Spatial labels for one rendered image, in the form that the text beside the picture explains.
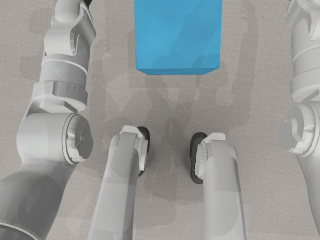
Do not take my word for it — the robot right foot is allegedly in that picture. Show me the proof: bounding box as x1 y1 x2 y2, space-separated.
189 132 207 184

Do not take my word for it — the left robot upper arm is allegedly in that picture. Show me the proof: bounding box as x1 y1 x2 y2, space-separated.
0 112 94 240

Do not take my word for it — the right robot upper arm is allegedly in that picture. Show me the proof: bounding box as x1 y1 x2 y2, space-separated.
279 100 320 236

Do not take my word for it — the right robot thigh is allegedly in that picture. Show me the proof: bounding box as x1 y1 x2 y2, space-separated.
196 139 247 240

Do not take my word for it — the left robot forearm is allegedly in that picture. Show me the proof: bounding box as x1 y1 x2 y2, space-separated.
16 0 96 153

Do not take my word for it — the right robot forearm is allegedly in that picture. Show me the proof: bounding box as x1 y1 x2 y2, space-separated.
285 0 320 103

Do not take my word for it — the carton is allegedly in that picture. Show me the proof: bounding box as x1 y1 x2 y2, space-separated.
134 0 223 75

